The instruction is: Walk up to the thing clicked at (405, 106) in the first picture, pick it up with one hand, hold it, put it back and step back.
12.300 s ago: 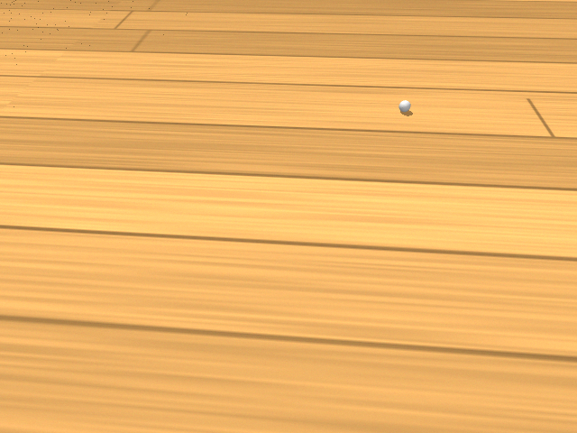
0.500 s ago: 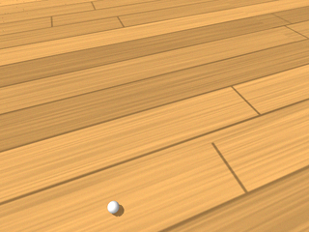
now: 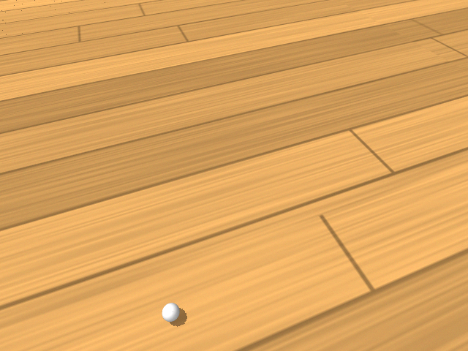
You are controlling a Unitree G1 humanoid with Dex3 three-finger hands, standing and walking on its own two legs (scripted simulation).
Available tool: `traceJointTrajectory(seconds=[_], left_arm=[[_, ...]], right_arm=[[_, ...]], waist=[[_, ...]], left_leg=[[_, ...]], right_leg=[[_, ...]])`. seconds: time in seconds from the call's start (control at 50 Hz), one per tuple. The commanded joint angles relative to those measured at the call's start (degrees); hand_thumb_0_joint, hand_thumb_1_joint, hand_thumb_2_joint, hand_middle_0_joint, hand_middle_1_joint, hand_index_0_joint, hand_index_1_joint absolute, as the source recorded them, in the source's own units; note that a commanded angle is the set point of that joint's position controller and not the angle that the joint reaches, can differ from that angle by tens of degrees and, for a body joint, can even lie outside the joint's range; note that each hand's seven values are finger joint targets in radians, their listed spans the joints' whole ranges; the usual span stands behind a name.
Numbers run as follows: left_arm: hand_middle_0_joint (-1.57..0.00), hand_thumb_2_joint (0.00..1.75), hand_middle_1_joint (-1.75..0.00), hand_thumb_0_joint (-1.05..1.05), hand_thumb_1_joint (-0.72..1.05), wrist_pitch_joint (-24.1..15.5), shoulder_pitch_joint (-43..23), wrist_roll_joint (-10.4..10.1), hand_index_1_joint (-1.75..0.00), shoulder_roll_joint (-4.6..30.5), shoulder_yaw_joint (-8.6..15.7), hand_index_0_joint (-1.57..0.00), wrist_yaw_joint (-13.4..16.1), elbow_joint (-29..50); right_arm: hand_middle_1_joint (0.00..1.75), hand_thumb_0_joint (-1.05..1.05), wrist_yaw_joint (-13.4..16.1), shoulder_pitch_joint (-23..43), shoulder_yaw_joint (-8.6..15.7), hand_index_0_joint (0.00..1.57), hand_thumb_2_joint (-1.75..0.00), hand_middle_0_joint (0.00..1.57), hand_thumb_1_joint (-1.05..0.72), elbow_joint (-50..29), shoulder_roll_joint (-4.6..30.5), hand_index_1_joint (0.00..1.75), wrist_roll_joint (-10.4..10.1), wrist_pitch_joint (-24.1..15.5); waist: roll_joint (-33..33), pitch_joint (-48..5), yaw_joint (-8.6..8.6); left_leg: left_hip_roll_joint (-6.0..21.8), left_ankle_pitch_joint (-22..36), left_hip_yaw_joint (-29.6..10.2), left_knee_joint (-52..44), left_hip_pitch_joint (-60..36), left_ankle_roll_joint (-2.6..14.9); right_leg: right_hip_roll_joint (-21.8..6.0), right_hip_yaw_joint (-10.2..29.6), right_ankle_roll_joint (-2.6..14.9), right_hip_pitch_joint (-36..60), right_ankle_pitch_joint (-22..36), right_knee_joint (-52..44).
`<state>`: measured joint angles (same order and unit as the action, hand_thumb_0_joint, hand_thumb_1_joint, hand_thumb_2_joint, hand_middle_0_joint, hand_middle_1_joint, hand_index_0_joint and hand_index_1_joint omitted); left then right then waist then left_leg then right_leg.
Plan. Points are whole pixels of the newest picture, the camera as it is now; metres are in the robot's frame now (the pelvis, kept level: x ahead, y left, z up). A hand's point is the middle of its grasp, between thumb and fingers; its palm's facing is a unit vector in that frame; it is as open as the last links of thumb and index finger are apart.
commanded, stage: stand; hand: left
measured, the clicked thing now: (170, 312) +0.43 +0.29 -0.75
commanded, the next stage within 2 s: walk up in 0.20 s
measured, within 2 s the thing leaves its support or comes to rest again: neither
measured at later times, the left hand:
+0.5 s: hand out of the picture +0.08 +0.30 -0.18, palm faces -0.03 -0.93 -0.38, open 7.4 cm
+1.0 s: hand out of the picture -0.05 +0.31 -0.18, palm faces -0.11 -0.91 -0.40, open 7.4 cm
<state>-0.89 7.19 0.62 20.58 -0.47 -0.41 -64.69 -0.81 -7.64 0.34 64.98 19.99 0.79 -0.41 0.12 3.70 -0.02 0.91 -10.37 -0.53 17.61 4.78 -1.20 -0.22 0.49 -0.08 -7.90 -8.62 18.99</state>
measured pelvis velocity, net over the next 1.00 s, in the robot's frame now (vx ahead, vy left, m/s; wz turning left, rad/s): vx -0.17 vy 0.04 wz -0.09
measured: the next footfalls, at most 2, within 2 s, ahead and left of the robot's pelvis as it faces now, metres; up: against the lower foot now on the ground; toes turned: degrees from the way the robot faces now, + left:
left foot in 0.52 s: -0.05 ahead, +0.15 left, +0.00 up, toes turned -1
right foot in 1.00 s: -0.17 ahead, -0.08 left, +0.00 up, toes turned -2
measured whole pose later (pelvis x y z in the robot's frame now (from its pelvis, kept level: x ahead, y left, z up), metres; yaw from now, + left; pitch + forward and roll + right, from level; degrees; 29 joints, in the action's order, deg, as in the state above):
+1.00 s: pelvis -0.17 +0.04 -0.03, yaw -5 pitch -2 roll +0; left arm 4.5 7.6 1.7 23.1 4.9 -0.3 -49.5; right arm 1.5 -5.4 2.4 48.1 21.0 1.5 1.4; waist -1.3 12.1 0.6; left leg 2.0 -14.0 4.4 38.8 22.4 1.2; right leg 1.1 3.4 0.4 -13.6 -24.2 40.3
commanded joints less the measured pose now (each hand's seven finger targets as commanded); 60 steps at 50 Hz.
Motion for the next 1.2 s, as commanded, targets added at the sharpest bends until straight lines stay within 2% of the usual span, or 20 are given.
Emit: traceJointTrajectory(seconds=[0.0, 0.16, 0.2, 0.26, 0.3, 0.36, 0.44, 0.48, 0.5, 0.52, 0.56, 0.64, 0.72, 0.86, 0.96, 1.0, 1.02, 1.04, 1.12, 1.18], left_arm=[[-0.2, 0.9, -0.3, 0.0, 0.9, -1.0, -2.2, -0.2, -0.3, 12.4, 2.4, -0.2, 0.7, 3.5], [-0.2, 0.9, -0.3, 0.0, 0.9, -1.0, -2.7, -0.2, -0.3, 12.4, 2.3, -0.2, 0.8, 3.4], [-0.2, 0.9, -0.3, 0.0, 0.9, 0.2, -1.7, -1.2, -0.3, 15.1, 5.7, -0.2, 1.5, 5.2], [-0.2, 0.9, -0.3, 0.0, 0.9, 0.9, -2.5, -1.1, -0.3, 15.4, 6.3, -0.2, 1.7, 7.4], [-0.2, 0.9, -0.3, 0.0, 0.9, 1.5, -4.2, -0.9, -0.3, 16.1, 6.8, -0.2, 1.7, 9.5], [-0.2, 0.9, -0.3, 0.0, 0.9, 2.0, -6.8, 0.6, -0.3, 16.6, 7.0, -0.2, 1.9, 12.8], [-0.2, 0.9, -0.3, 0.0, 0.9, 2.6, -9.8, 1.3, -0.3, 15.4, 6.7, -0.2, 2.0, 15.9], [-0.2, 0.9, -0.3, 0.0, 0.9, 3.3, -9.6, 0.5, -0.3, 14.7, 6.2, -0.2, 1.9, 17.2], [-0.2, 0.9, -0.3, 0.0, 0.9, 3.8, -8.9, -0.1, -0.3, 12.0, 5.7, -0.2, 1.9, 18.2], [-0.2, 0.9, -0.3, 0.0, 0.9, 4.0, -9.0, -0.2, -0.3, 10.0, 5.6, -0.2, 2.2, 18.8], [-0.2, 0.9, -0.3, 0.0, 0.9, 4.7, -4.8, 0.3, -0.3, 10.9, 6.0, -0.2, 2.9, 18.0], [-0.2, 0.9, -0.3, 0.0, 0.9, 5.0, -1.4, -0.1, -0.3, 12.7, 6.8, -0.2, 2.5, 16.8], [-0.2, 0.9, -0.3, 0.0, 0.9, 4.6, -1.9, 0.7, -0.3, 11.6, 7.2, -0.2, 2.2, 18.9], [-0.2, 0.9, -0.3, 0.0, 0.9, 4.3, 0.7, 0.9, -0.3, 11.4, 7.5, -0.2, 1.5, 20.2], [-0.2, 0.9, -0.3, 0.0, 0.9, 4.3, 8.9, 1.3, -0.3, 11.1, 8.5, -0.2, 0.1, 17.6], [-0.2, 0.9, -0.3, 0.0, 0.9, 3.7, 9.3, 2.1, -0.3, 14.9, 9.6, -0.2, 0.1, 18.0], [-0.2, 0.9, -0.3, 0.0, 0.9, 4.0, 5.8, 1.4, -0.3, 18.6, 10.5, -0.2, -0.3, 19.9], [-0.2, 0.9, -0.3, 0.0, 0.9, 3.8, 1.3, 2.0, -0.3, 21.1, 10.6, -0.2, 0.0, 22.4], [-0.2, 0.9, -0.3, 0.0, 0.9, 3.6, -6.0, 1.9, -0.3, 13.6, 9.2, -0.2, 0.9, 25.1], [-0.2, 0.9, -0.3, 0.0, 0.9, 3.9, -1.2, 2.8, -0.3, 12.6, 9.2, -0.2, 0.9, 26.6]], right_arm=[[0.3, 0.0, 0.9, 2.4, 2.4, 0.2, -0.9, 0.2, -0.9, -3.3, 12.4, 0.3, -0.3, -1.3], [0.3, 0.0, 1.1, 1.9, 2.0, 0.2, -0.9, 0.2, -0.9, -3.3, 12.3, 0.3, -0.4, -1.1], [0.3, 0.0, 1.4, 2.7, 3.0, 0.2, -0.9, 0.2, -0.9, -4.5, 14.1, 0.3, -1.2, 0.2], [0.3, 0.0, 1.6, 0.8, 3.5, 0.2, -0.9, 0.2, -0.9, -5.9, 13.5, 0.3, -1.5, 0.8], [0.3, 0.0, 1.7, -0.1, 3.9, 0.2, -0.9, 0.2, -0.9, -7.0, 13.1, 0.3, -1.4, 1.5], [0.3, 0.0, 1.6, -3.1, 4.6, 0.2, -0.9, 0.2, -0.9, -8.3, 12.6, 0.3, -0.3, 2.9], [0.3, 0.0, 1.2, -6.0, 5.5, 0.2, -0.9, 0.2, -0.9, -9.9, 13.1, 0.3, -0.7, 2.7], [0.3, 0.0, 1.7, -7.8, 5.7, 0.2, -0.9, 0.2, -0.9, -10.1, 13.2, 0.3, 0.2, 1.8], [0.3, 0.0, 1.9, -6.0, 6.6, 0.2, -0.9, 0.2, -0.9, -10.7, 16.6, 0.3, 1.1, 1.6], [0.3, 0.0, 1.9, -4.9, 7.3, 0.2, -0.9, 0.2, -0.9, -11.4, 19.6, 0.3, 1.5, 1.3], [0.3, 0.0, 2.2, -2.5, 7.5, 0.2, -0.9, 0.2, -0.9, -14.3, 21.7, 0.3, 1.3, 1.2], [0.3, 0.0, 3.5, 3.5, 6.6, 0.2, -0.9, 0.2, -0.9, -16.7, 16.8, 0.3, 1.5, 0.6], [0.3, 0.0, 4.2, -2.9, 6.7, 0.2, -0.9, 0.2, -0.9, -16.3, 14.9, 0.3, 0.4, 0.7], [0.3, 0.0, 4.2, -3.0, 7.3, 0.2, -0.9, 0.2, -0.9, -18.8, 17.2, 0.3, 0.6, 0.9], [0.3, 0.0, 3.4, 2.5, 7.3, 0.2, -0.9, 0.2, -0.9, -20.8, 18.6, 0.3, 0.5, 1.4], [0.3, 0.0, 3.2, 3.6, 6.3, 0.2, -0.9, 0.2, -0.9, -21.7, 15.5, 0.3, -0.5, 1.5], [0.3, 0.0, 3.6, 3.8, 5.6, 0.2, -0.9, 0.2, -0.9, -22.1, 12.3, 0.3, -0.8, 1.5], [0.3, 0.0, 4.2, 2.3, 6.2, 0.2, -0.9, 0.2, -0.9, -21.2, 13.7, 0.3, -0.7, 1.9], [0.3, 0.0, 3.7, -3.6, 5.4, 0.2, -0.9, 0.2, -0.9, -18.1, 13.3, 0.3, -0.9, 1.6], [0.3, 0.0, 4.5, -4.6, 4.9, 0.2, -0.9, 0.2, -0.9, -19.0, 13.2, 0.3, -0.6, 0.5]], waist=[[0.5, -4.9, 0.15], [-0.5, -4.1, -0.05], [-0.8, -0.4, 0.56], [-3.0, -6.9, -0.15], [-5.3, -9.2, -0.5], [-10.7, -7.6, -0.29], [-10.7, -7.5, -1.94], [-4.8, -7.7, -2.91], [7.8, -6.8, -2.36], [14.3, -5.3, -1.72], [11.2, -6.8, -1.56], [7.6, -6.0, 2.22], [6.2, -7.0, -0.85], [7.7, -9.1, -2.06], [8.6, -10.2, 2.21], [-2.5, -7.8, 2.9], [-13.9, -3.3, 3.0], [-16.7, -1.2, 2.98], [-8.6, 0.8, -1.22], [-8.6, -3.1, 1.57]], left_leg=[[6.2, 4.1, -5.1, -3.3, 0.5, 1.99], [6.3, 3.8, -4.9, -3.0, 0.9, 2.07], [5.0, 18.5, -4.3, 6.6, 4.3, 2.96], [2.9, 16.2, -2.2, 14.0, 3.4, 3.11], [-0.2, 7.4, -0.7, 20.0, 4.8, 2.54], [-2.6, -22.5, -2.6, 34.7, 8.7, 3.23], [-1.2, -16.3, -3.1, 28.0, 9.0, 3.87], [1.2, 1.8, -2.9, 10.3, 7.7, 3.55], [7.4, 16.5, -13.1, 4.2, 6.3, 4.56], [13.3, 31.3, -21.8, 3.5, 0.9, 7.22], [20.2, 34.2, -24.9, 4.7, 5.7, 13.22], [13.4, 32.5, -14.1, 9.8, -0.9, 12.46], [12.4, 36.5, -13.6, 12.1, -9.2, 11.47], [16.1, 27.9, -14.3, 11.7, -5.0, 14.63], [14.3, 12.3, -12.4, 12.0, 7.3, 10.75], [5.4, 1.4, -6.7, 21.7, 17.8, 4.71], [-5.6, -17.9, -0.6, 32.0, 22.9, 1.36], [-5.4, -27.7, -3.6, 45.5, 18.9, 0.47], [-7.9, -18.2, -7.6, 52.3, 20.2, 0.72], [-6.5, -19.7, -4.2, 44.8, 23.3, -0.17]], right_leg=[[-6.9, 6.0, 1.75, 1.8, 5.0, -2.9], [-6.8, 6.0, 1.5, 1.4, 4.6, -3.0], [-6.7, 5.8, 2.83, -1.6, 22.7, 3.4], [-9.6, 7.5, 6.6, 0.2, 27.1, 4.5], [-13.7, 11.5, 10.01, -0.7, 26.9, 4.0], [-20.5, 17.2, 15.84, -7.2, 22.7, 3.1], [-16.0, 12.3, 11.55, -8.4, 20.2, 9.6], [-10.5, 8.9, 6.65, -6.8, 14.5, 17.6], [-2.2, 5.0, 3.72, -11.6, 5.1, 27.2], [6.2, 4.1, 2.05, -21.4, -21.4, 34.0], [7.0, 10.3, 1.29, -19.9, -28.8, 44.8], [6.1, 12.1, 0.85, -24.3, -19.8, 52.9], [5.8, 10.2, -1.23, -24.7, -19.1, 45.7], [1.8, 5.0, -0.97, -14.8, -20.2, 28.8], [0.2, 1.1, 2.38, -1.2, -9.6, 11.2], [-7.4, 13.5, 6.98, 0.0, -1.8, 6.1], [-16.1, 24.4, 13.39, -5.7, 0.2, 0.2], [-23.1, 30.7, 18.96, -16.5, 2.0, -2.3], [-10.8, 11.1, 11.31, -13.3, 11.1, 3.4], [-9.9, 9.2, 11.64, -1.1, 17.4, 7.3]])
